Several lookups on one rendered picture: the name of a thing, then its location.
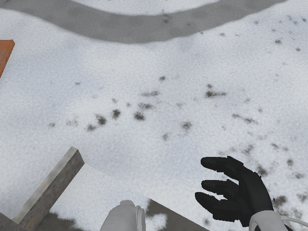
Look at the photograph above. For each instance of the left robot shin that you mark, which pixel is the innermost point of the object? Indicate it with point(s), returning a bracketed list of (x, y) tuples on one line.
[(127, 202)]

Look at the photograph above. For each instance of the left robot thigh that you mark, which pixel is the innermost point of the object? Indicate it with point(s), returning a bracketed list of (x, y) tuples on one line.
[(125, 217)]

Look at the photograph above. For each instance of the robot right hand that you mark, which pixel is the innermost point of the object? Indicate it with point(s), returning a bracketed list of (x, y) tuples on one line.
[(242, 201)]

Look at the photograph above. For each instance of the right robot forearm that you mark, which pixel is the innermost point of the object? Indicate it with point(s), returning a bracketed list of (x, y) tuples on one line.
[(267, 220)]

